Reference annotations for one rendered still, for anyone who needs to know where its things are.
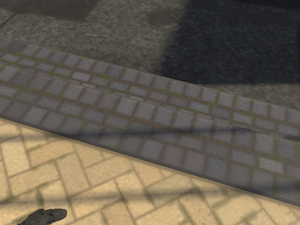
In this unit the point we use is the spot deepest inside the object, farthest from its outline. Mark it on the left robot hand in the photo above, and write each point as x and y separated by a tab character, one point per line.
45	217

